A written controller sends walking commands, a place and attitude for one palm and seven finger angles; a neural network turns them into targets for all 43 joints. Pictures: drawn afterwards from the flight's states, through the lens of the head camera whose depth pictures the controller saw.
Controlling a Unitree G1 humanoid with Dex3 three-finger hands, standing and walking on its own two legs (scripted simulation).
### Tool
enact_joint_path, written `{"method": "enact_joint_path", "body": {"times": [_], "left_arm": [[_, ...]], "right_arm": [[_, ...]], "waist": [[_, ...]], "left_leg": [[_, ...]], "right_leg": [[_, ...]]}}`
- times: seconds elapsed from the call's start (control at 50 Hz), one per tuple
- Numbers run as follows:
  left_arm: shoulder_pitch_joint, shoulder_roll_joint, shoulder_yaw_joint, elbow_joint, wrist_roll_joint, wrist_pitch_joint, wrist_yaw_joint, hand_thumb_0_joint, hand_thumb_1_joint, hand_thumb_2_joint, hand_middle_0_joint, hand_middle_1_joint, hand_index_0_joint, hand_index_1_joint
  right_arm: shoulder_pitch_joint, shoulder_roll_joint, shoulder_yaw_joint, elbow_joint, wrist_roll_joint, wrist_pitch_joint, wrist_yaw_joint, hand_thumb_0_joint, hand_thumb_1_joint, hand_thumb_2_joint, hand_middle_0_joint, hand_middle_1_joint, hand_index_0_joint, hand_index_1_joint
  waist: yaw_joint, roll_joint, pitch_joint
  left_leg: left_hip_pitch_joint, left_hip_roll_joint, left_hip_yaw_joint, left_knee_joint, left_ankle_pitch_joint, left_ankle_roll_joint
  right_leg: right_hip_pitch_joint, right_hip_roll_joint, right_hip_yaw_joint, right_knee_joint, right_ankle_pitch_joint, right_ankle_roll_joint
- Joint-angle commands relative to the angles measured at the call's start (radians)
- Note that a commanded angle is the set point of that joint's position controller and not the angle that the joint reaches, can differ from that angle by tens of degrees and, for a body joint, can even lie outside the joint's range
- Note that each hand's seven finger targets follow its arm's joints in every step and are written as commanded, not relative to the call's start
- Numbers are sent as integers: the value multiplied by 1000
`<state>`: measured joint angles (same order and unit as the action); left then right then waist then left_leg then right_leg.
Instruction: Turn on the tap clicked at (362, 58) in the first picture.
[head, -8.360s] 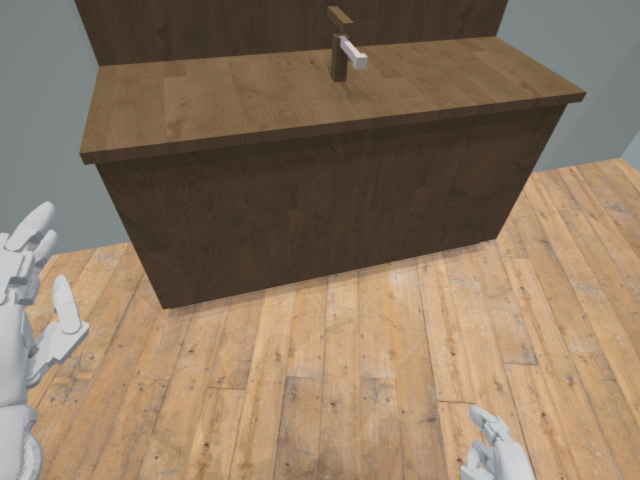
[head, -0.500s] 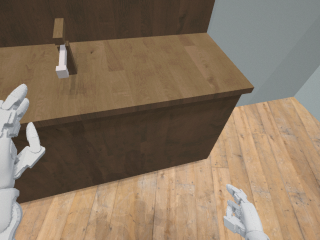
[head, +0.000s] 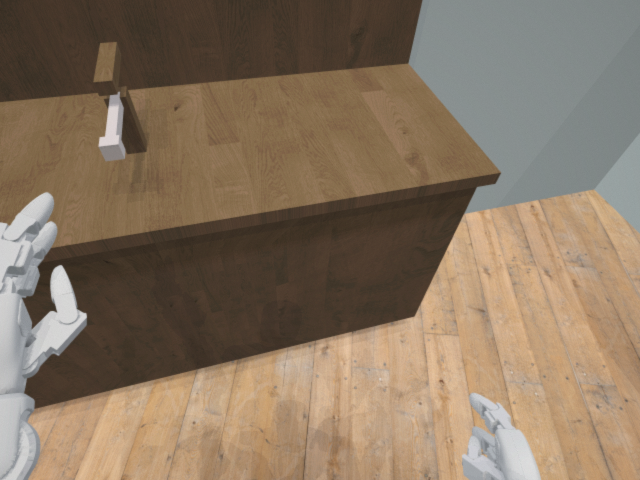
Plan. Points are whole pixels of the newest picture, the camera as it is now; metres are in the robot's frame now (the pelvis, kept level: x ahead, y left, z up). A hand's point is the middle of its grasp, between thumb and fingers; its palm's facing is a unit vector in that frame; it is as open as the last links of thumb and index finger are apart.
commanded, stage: come to a stop and stand still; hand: left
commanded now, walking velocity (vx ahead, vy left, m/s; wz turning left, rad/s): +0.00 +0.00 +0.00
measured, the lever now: (112, 148) +0.54 +0.37 +0.09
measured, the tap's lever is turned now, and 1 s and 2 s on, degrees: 0 0 0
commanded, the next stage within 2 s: look again from close up in 0.02 s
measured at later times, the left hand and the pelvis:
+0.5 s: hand (56, 327) +0.21 +0.26 +0.15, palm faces +0.40 -0.85 -0.35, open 7.4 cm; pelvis +0.00 +0.01 +0.00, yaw +1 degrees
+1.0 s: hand (96, 265) +0.28 +0.26 +0.15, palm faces +0.41 -0.84 -0.34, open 7.4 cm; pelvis +0.06 +0.01 -0.03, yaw -1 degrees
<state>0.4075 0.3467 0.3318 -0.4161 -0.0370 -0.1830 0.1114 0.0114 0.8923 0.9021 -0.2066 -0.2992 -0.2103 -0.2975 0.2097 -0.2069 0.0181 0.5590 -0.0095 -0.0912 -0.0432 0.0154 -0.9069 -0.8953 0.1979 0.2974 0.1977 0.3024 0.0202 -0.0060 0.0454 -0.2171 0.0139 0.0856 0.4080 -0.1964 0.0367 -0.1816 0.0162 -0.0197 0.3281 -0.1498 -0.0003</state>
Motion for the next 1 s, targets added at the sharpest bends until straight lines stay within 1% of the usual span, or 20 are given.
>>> {"method": "enact_joint_path", "body": {"times": [0.0,0.12,0.14,0.22,0.28,0.32,0.38,0.44,0.52,0.58,0.66,0.7,0.78,0.84,0.86,0.9,0.92,0.94,0.96,0.98], "left_arm": [[-50,180,115,-248,-6,-64,22,0,900,900,-200,-300,-200,-300],[-21,192,128,-256,-10,-61,22,0,900,900,-200,-300,-200,-300],[-15,183,123,-244,-11,-61,22,0,900,900,-200,-300,-200,-300],[-42,169,102,-219,-10,-57,20,0,900,900,-200,-300,-200,-300],[-71,158,85,-216,-3,-60,21,0,900,900,-200,-300,-200,-300],[-98,174,91,-241,1,-62,21,0,900,900,-200,-300,-200,-300],[-99,162,81,-242,4,-62,24,0,900,900,-200,-300,-200,-300],[-104,170,89,-263,6,-67,24,0,900,900,-200,-300,-200,-300],[-63,181,112,-239,3,-64,26,0,900,900,-200,-300,-200,-300],[-52,160,97,-215,-1,-62,26,0,900,900,-200,-300,-200,-300],[-81,143,80,-221,6,-59,30,0,900,900,-200,-300,-200,-300],[-103,150,83,-225,10,-61,33,0,900,900,-200,-300,-200,-300],[-108,175,105,-234,9,-72,39,0,900,900,-200,-300,-200,-300],[-139,178,98,-263,6,-85,37,0,900,900,-200,-300,-200,-300],[-135,187,109,-261,5,-88,38,0,900,900,-200,-300,-200,-300],[-137,195,120,-265,2,-94,39,0,900,900,-200,-300,-200,-300],[-133,202,133,-272,-3,-95,38,0,900,900,-200,-300,-200,-300],[-121,199,135,-292,-2,-97,40,0,900,900,-200,-300,-200,-300],[-113,193,125,-310,-3,-100,39,0,900,900,-200,-300,-200,-300],[-121,192,127,-324,2,-106,38,0,900,900,-200,-300,-200,-300]], "right_arm": [[-83,-118,-49,-164,5,-48,-13,0,-900,-900,200,300,200,300],[-86,-121,-48,-164,4,-45,-16,0,-900,-900,200,300,200,300],[-84,-116,-45,-160,6,-43,-17,0,-900,-900,200,300,200,300],[-87,-123,-47,-157,7,-40,-18,0,-900,-900,200,300,200,300],[-79,-122,-46,-152,9,-39,-19,0,-900,-900,200,300,200,300],[-87,-125,-47,-156,7,-41,-21,0,-900,-900,200,300,200,300],[-82,-121,-45,-154,6,-41,-19,0,-900,-900,200,300,200,300],[-91,-119,-43,-153,5,-45,-18,0,-900,-900,200,300,200,300],[-92,-120,-44,-153,2,-45,-17,0,-900,-900,200,300,200,300],[-87,-125,-51,-142,-1,-40,-17,0,-900,-900,200,300,200,300],[-92,-126,-52,-141,3,-36,-21,0,-900,-900,200,300,200,300],[-93,-127,-52,-141,7,-36,-23,0,-900,-900,200,300,200,300],[-79,-123,-55,-129,8,-43,-24,0,-900,-900,200,300,200,300],[-80,-119,-55,-121,13,-48,-16,0,-900,-900,200,300,200,300],[-68,-117,-57,-117,15,-46,-12,0,-900,-900,200,300,200,300],[-61,-119,-59,-112,18,-42,-8,0,-900,-900,200,300,200,300],[-69,-125,-60,-115,22,-45,-11,0,-900,-900,200,300,200,300],[-58,-130,-58,-113,23,-41,-11,0,-900,-900,200,300,200,300],[-48,-121,-58,-115,22,-44,-8,0,-900,-900,200,300,200,300],[-39,-118,-61,-111,8,-51,-1,0,-900,-900,200,300,200,300]], "waist": [[6,39,-178],[6,79,-164],[7,53,-162],[4,59,-121],[4,58,-128],[4,94,-123],[7,67,-138],[8,96,-138],[11,81,-133],[4,64,-152],[-5,101,-88],[-5,108,-63],[-4,37,-88],[-10,-14,-79],[-10,-37,-97],[-19,0,-114],[-29,73,-111],[-36,183,-140],[-50,261,-127],[-60,301,-101]], "left_leg": [[53,4,-59,-63,111,-41],[48,10,-65,-73,149,-51],[48,17,-70,-72,149,-50],[32,15,-73,-98,69,-50],[23,26,-87,-121,20,-47],[16,23,-87,-125,21,-49],[7,28,-94,-122,13,-46],[0,34,-106,-128,14,-52],[-13,29,-98,-116,19,-53],[-22,50,-104,-94,-144,-33],[-88,82,-163,-105,-400,12],[-112,97,-185,-89,-422,33],[-98,63,-139,66,-202,34],[-114,24,-69,210,-96,4],[-109,18,-54,236,-65,-2],[-38,29,-65,219,16,0],[52,61,-100,165,106,7],[147,128,-217,91,239,36],[261,212,-351,17,396,73],[344,278,-446,-16,522,113]], "right_leg": [[77,-30,43,-41,133,-5],[75,-26,28,-20,150,-5],[73,-26,23,-17,147,-3],[38,-22,31,-42,71,-3],[53,-14,20,-28,42,1],[55,-12,21,-19,44,-1],[78,-13,19,-10,55,-1],[84,-12,13,9,48,-3],[83,-18,23,0,64,-6],[68,-23,29,36,-57,-20],[-11,-24,37,87,-268,-36],[-30,-24,35,123,-276,-40],[-22,-81,121,143,-172,-72],[-17,-150,223,143,-91,-121],[2,-163,236,163,-37,-133],[-35,-146,204,251,61,-125],[-117,-100,146,339,109,-96],[-193,-33,31,477,85,-47],[-350,6,-35,605,-163,-12],[-479,8,-33,694,-374,-14]]}}
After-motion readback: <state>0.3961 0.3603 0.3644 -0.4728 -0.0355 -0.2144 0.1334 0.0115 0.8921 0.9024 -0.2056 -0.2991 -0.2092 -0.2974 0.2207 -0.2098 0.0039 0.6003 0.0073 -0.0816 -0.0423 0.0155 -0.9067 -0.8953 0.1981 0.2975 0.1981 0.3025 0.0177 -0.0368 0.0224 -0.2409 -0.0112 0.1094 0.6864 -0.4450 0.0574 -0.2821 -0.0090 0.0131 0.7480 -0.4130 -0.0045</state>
